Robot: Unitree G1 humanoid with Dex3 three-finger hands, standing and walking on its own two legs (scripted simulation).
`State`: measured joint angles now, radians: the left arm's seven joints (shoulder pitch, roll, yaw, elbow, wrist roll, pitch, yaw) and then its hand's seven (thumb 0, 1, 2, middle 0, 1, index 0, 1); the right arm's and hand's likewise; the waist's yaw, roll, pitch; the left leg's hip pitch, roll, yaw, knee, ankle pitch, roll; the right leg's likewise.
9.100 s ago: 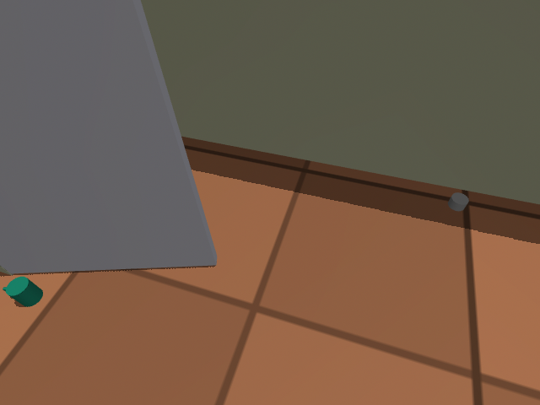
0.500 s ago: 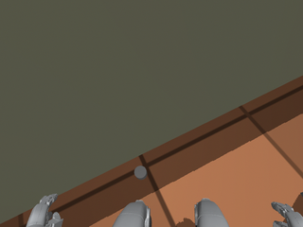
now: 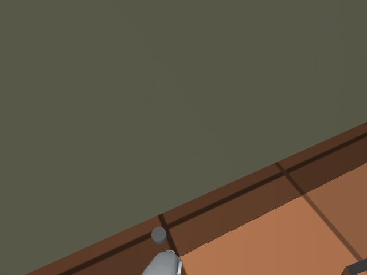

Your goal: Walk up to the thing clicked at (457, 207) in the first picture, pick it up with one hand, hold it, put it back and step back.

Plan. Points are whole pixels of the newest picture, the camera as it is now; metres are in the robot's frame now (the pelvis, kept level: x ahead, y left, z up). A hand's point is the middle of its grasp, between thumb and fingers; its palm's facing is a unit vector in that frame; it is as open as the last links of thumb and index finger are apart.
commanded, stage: walk up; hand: left
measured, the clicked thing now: (159, 235) +0.40 +0.23 -0.74
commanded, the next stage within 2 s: stand in 1.96 s
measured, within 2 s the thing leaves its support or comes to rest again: neither
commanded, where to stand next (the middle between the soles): +0.07 +0.00 m, yaw -2 degrees
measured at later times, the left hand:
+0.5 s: hand out of the picture +0.03 +0.28 -0.16, palm faces -0.02 -0.89 -0.45, open 7.4 cm
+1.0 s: hand out of the picture -0.03 +0.29 -0.15, palm faces +0.01 -0.92 -0.38, open 7.4 cm
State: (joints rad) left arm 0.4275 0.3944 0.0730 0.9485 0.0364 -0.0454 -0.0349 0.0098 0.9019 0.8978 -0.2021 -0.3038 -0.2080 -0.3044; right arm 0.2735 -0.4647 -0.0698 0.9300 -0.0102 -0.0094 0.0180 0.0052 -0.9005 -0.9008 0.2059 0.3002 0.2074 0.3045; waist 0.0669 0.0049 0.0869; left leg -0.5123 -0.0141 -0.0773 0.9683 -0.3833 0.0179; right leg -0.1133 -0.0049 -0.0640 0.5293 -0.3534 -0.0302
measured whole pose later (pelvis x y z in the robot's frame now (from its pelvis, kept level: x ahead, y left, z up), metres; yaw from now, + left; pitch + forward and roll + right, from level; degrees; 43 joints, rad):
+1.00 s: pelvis -0.08 +0.01 +0.00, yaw +3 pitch -4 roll +1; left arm 0.27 0.42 0.05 0.92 0.01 -0.01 -0.03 0.01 0.90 0.90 -0.20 -0.30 -0.21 -0.30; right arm 0.32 -0.38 -0.04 0.92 -0.03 -0.04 0.03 0.00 -0.90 -0.90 0.21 0.30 0.21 0.30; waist -0.02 -0.03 0.08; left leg -0.18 0.00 -0.01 0.54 -0.31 0.01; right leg -0.42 -0.03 0.03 0.86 -0.41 -0.02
